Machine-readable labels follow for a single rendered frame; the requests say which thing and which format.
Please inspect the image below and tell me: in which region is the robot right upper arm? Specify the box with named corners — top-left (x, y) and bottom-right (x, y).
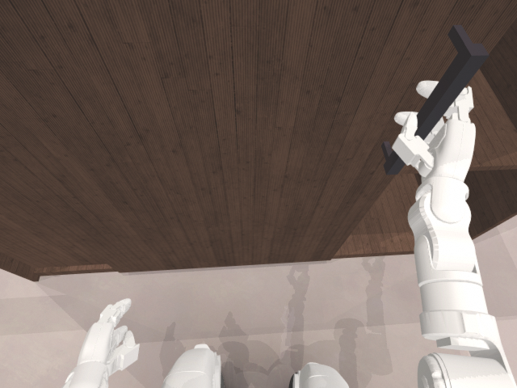
top-left (418, 352), bottom-right (514, 388)

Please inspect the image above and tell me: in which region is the robot right forearm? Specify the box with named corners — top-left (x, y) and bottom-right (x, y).
top-left (408, 176), bottom-right (517, 388)

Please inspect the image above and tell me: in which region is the robot left forearm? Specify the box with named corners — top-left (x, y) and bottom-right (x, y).
top-left (62, 361), bottom-right (109, 388)

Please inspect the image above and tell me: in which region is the wardrobe door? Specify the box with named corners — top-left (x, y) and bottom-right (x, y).
top-left (0, 187), bottom-right (105, 268)
top-left (0, 0), bottom-right (517, 273)

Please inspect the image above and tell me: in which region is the handle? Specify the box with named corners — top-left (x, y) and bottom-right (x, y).
top-left (381, 25), bottom-right (489, 175)

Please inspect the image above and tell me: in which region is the robot right hand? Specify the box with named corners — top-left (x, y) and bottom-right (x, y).
top-left (392, 81), bottom-right (476, 183)

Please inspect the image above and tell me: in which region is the robot left hand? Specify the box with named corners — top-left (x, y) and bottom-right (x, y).
top-left (77, 298), bottom-right (140, 376)

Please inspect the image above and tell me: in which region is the robot left thigh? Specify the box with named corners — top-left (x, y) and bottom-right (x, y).
top-left (161, 348), bottom-right (221, 388)

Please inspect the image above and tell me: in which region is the robot right thigh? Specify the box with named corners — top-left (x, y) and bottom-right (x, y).
top-left (292, 364), bottom-right (349, 388)

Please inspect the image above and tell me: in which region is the robot thigh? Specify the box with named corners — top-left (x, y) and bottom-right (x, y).
top-left (161, 348), bottom-right (221, 388)
top-left (292, 364), bottom-right (349, 388)

